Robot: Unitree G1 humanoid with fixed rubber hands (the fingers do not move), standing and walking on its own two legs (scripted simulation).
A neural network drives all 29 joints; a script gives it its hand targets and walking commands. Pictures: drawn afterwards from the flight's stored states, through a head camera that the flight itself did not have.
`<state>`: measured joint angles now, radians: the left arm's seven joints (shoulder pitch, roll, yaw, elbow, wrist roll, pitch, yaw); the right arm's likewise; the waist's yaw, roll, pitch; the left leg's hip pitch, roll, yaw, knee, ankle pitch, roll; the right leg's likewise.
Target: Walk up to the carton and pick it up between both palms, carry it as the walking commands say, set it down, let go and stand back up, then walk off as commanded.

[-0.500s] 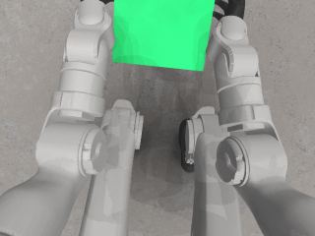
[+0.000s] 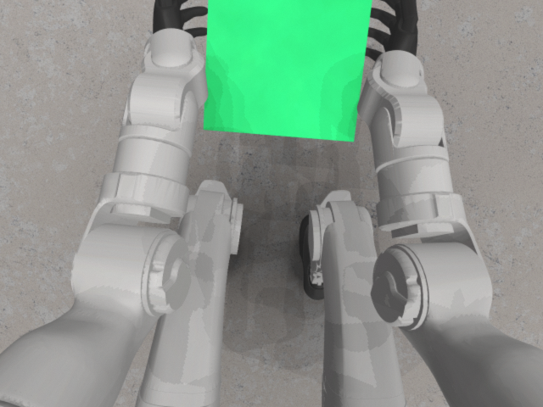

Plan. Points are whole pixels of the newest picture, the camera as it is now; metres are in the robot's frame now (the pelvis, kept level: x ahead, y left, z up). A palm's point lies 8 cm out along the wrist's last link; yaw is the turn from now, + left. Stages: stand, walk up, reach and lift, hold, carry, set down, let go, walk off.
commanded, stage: reach and lift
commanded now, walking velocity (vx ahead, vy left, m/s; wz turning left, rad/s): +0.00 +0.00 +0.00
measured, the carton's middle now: (285, 20) +0.57 +0.01 -0.17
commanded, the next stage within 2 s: none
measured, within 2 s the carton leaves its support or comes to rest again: neither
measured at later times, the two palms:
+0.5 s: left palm (135, 3) +0.50 +0.14 +0.01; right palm (438, 43) +0.49 -0.11 +0.00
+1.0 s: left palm out of the picture +0.48 +0.14 +0.07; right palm (496, 15) +0.48 -0.11 +0.07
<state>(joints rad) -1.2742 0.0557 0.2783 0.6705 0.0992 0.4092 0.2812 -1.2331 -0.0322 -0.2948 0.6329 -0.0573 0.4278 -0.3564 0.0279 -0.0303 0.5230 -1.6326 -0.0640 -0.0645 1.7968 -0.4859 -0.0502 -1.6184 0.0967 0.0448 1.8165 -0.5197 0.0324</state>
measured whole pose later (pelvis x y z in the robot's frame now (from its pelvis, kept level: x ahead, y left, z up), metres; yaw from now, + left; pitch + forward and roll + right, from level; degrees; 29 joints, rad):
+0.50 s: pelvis +0.03 +0.00 +0.05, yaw +0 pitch +27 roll +0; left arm -1.03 -0.05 0.35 0.81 0.21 0.38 0.25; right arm -0.96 0.08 -0.39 0.76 -0.16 0.39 -0.31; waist 0.03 -0.03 0.02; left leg -1.60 -0.06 -0.07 1.60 -0.48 -0.04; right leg -1.58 0.09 0.05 1.62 -0.51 0.02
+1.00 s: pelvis +0.09 +0.00 +0.13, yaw +1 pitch +28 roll +0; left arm -0.72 -0.13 0.32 0.72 0.21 0.28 0.23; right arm -0.67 0.14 -0.32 0.69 -0.13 0.27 -0.31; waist 0.03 -0.03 -0.10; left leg -1.33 -0.05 -0.08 1.34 -0.48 -0.03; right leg -1.31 0.07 0.06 1.35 -0.51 0.01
